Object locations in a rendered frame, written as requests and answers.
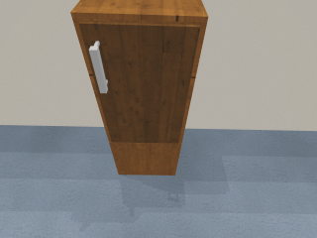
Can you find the cupboard door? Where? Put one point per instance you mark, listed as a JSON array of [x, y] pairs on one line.
[[148, 67]]

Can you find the handle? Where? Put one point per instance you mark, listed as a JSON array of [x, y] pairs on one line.
[[98, 67]]

